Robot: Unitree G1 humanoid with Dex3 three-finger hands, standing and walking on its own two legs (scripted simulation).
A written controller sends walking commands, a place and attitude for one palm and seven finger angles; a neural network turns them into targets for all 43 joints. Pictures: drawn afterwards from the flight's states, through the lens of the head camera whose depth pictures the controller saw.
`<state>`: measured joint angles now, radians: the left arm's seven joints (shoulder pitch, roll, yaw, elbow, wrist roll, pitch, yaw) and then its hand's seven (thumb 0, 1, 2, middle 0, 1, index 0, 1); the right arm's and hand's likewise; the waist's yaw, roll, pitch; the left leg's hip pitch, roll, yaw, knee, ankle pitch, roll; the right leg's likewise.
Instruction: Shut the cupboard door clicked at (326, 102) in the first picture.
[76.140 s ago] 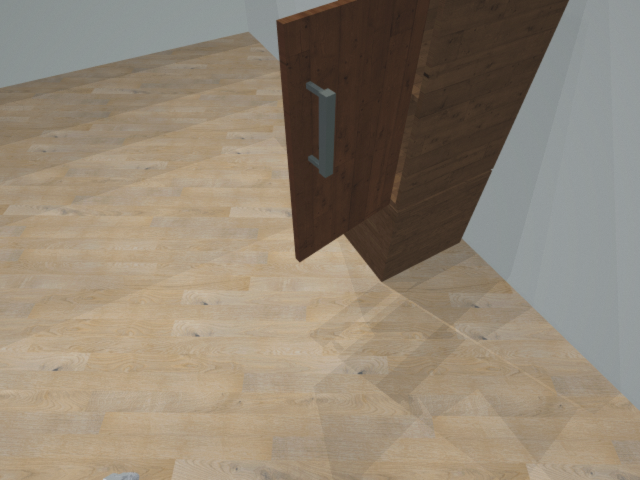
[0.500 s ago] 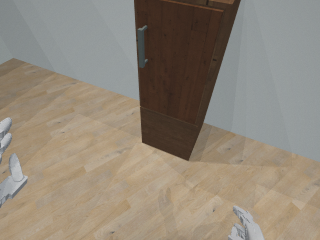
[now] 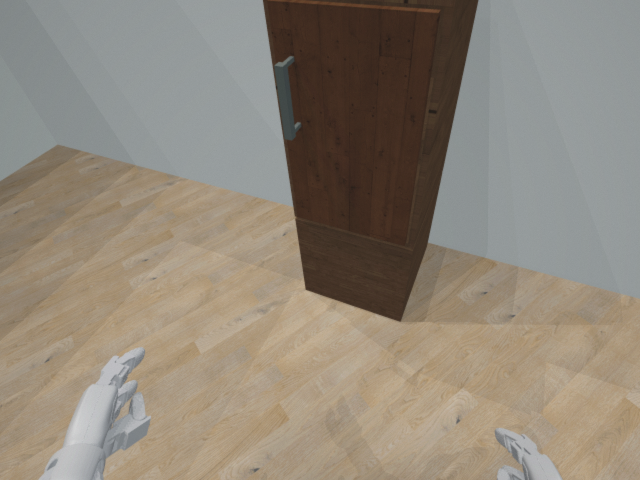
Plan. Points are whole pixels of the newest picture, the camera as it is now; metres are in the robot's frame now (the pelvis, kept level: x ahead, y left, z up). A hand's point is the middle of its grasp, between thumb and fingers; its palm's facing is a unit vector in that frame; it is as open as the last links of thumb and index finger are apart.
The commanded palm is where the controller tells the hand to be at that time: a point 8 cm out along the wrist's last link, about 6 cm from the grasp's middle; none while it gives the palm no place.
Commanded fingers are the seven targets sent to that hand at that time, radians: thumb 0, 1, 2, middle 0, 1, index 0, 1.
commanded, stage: let the arm hang, fingers relaxed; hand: left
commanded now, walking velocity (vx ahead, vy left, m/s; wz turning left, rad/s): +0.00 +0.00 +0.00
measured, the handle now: (290, 99) +0.87 +0.13 +0.06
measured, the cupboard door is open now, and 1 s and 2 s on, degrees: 0 0 0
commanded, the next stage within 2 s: look to check the result in 0.96 s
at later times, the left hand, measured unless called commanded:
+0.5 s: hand out of the picture -0.07 +0.18 -0.16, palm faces +0.05 -0.97 -0.23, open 7.3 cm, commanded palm none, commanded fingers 0.00 0.90 0.90 -0.20 -0.30 -0.20 -0.30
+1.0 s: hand out of the picture -0.02 +0.15 -0.17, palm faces +0.04 -0.99 -0.15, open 7.4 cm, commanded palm none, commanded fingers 0.00 0.90 0.90 -0.20 -0.30 -0.20 -0.30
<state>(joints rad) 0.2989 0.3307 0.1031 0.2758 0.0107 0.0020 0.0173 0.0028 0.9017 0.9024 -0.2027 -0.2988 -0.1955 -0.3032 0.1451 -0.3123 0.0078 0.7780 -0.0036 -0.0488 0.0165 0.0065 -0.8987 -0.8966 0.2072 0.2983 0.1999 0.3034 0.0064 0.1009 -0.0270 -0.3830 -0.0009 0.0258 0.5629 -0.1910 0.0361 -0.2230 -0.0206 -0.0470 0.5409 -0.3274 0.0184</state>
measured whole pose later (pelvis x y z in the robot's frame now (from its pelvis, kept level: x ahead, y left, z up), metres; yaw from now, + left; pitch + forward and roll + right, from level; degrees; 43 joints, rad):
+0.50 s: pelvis -0.01 -0.01 +0.01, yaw +0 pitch -3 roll -1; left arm 0.38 0.20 0.02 1.13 0.01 0.03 0.01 0.00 0.92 0.90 -0.21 -0.30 -0.20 -0.30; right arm 0.30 -0.18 0.00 1.07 -0.02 0.04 -0.02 0.00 -0.90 -0.90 0.20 0.30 0.20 0.30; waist 0.00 0.04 0.04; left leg -0.29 0.01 0.01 0.47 -0.14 0.02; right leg -0.13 0.00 -0.06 0.45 -0.27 0.00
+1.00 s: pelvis +0.00 -0.01 +0.01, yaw +0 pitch -2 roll -1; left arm 0.32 0.12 0.01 1.13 0.01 0.01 0.02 0.00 0.91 0.90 -0.20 -0.30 -0.20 -0.30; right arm 0.31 -0.14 0.00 1.11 -0.02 0.02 -0.03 0.00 -0.90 -0.90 0.20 0.30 0.20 0.30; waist -0.01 0.00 0.02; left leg -0.27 0.00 0.03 0.42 -0.12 0.02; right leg -0.13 -0.02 -0.04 0.43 -0.27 0.01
